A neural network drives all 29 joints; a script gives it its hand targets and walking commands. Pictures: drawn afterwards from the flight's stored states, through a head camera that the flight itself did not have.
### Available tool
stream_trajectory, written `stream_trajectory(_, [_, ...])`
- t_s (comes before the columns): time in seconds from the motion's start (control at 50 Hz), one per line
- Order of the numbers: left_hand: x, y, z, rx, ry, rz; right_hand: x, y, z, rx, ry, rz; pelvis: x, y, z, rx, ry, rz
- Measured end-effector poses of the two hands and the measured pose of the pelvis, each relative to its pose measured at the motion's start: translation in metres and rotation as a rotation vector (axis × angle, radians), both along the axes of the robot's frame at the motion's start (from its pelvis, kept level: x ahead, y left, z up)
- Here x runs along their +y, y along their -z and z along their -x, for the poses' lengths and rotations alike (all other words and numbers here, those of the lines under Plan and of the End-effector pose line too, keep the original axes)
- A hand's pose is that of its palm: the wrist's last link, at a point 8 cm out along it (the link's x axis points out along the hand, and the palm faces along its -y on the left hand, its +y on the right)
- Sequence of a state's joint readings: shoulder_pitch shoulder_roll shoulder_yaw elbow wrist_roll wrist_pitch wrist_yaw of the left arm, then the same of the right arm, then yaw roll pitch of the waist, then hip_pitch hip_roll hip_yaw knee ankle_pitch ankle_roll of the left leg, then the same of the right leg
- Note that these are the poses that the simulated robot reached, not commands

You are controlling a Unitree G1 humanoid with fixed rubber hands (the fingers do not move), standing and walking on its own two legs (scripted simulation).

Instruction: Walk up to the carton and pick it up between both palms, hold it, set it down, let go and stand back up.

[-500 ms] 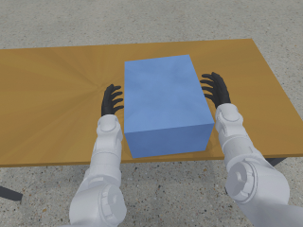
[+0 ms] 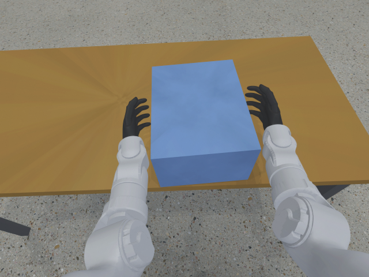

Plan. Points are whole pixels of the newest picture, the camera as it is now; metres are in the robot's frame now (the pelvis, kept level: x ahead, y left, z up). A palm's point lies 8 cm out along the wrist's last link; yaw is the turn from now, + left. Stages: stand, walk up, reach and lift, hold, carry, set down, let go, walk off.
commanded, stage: set down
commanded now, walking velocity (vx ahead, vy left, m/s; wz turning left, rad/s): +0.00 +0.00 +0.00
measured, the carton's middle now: (197, 120) +0.48 +0.01 +0.00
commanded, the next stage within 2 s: none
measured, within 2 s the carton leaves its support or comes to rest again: neither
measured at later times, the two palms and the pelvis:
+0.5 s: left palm (132, 135) +0.40 +0.16 +0.05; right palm (270, 123) +0.43 -0.15 +0.06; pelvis +0.00 +0.01 +0.00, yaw -1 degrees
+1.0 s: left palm (132, 135) +0.40 +0.16 +0.05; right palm (270, 123) +0.43 -0.15 +0.06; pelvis +0.00 +0.01 +0.00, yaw -1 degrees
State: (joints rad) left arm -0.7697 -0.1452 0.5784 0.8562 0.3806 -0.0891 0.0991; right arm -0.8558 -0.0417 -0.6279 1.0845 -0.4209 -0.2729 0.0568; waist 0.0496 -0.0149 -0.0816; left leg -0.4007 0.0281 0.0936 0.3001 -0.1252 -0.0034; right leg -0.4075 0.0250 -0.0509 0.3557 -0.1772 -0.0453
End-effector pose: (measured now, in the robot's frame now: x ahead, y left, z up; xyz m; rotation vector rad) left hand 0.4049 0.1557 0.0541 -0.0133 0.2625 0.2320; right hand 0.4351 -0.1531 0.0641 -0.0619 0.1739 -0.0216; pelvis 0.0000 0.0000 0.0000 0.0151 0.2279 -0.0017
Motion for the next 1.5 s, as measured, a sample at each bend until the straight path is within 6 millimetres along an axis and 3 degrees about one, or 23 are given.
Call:
stream_trajectory(0.96, [0.001,0.006,0.001,-0.023,0.007,0.002,0.0,0.004,0.006,0.016,0.004,0.028,0.007,0.0,0.0,-0.007,0.013,0.001])
stream_trajectory(1.12, [0.001,0.015,-0.003,0.006,0.011,-0.01,-0.001,0.005,0.005,0.037,0.0,0.007,0.007,0.001,0.002,0.01,0.028,0.002])
stream_trajectory(1.26, [0.003,0.02,-0.01,0.028,0.02,-0.019,-0.002,0.013,-0.001,0.115,-0.014,-0.011,0.008,0.006,0.005,0.081,0.039,0.009])
stream_trajectory(1.5, [0.006,0.011,-0.024,0.056,0.04,-0.067,0.0,0.02,-0.023,0.157,-0.026,-0.011,0.008,0.018,0.014,0.184,0.035,0.027])
